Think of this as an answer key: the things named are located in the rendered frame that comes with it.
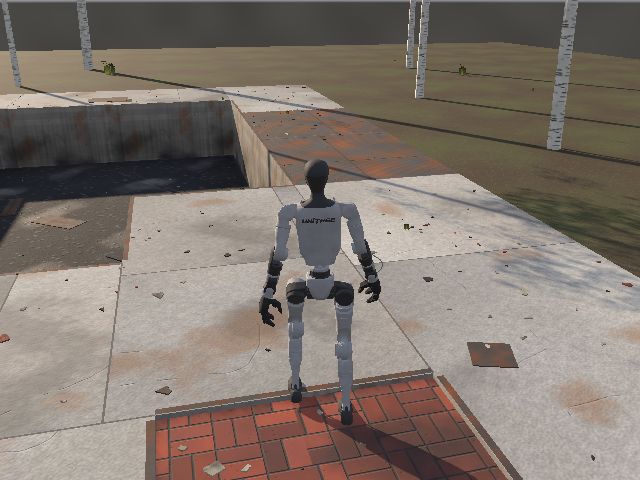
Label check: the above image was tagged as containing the right robot upper arm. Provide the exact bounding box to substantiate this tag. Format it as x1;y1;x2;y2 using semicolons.
338;201;367;255

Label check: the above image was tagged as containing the robot right hand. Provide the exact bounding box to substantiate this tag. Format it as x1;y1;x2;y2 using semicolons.
358;279;381;303

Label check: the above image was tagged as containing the right robot forearm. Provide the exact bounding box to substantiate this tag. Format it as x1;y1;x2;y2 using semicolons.
357;239;378;283

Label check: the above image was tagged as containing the left robot upper arm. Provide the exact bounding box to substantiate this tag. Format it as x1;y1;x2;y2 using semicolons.
273;203;297;261

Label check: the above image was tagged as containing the right robot shin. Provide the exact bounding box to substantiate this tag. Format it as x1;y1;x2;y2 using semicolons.
338;341;353;411

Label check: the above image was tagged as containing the robot left hand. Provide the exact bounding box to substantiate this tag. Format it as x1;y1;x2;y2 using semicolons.
259;296;282;327

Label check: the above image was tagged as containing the left robot forearm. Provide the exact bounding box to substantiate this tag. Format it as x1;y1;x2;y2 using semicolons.
262;246;283;299

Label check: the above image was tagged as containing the robot head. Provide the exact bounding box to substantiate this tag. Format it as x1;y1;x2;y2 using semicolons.
300;159;335;208

